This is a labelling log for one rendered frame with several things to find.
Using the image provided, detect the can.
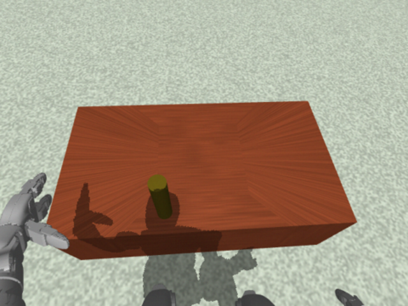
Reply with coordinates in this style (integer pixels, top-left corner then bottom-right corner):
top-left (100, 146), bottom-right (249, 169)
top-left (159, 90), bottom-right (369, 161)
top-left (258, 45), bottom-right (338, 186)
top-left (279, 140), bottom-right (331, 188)
top-left (147, 175), bottom-right (173, 219)

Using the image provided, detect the right robot hand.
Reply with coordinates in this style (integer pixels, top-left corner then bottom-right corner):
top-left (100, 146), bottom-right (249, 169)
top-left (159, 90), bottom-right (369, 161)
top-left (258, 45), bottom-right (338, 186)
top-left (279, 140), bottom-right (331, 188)
top-left (335, 289), bottom-right (364, 306)

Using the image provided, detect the left robot arm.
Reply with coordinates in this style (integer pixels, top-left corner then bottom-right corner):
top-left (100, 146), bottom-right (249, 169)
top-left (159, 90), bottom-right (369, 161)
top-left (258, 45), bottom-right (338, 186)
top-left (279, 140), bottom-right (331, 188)
top-left (0, 224), bottom-right (27, 306)

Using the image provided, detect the left robot hand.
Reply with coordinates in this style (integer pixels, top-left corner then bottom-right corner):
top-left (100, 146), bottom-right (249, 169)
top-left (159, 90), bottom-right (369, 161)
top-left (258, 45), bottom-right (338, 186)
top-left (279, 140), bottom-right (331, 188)
top-left (0, 173), bottom-right (69, 249)

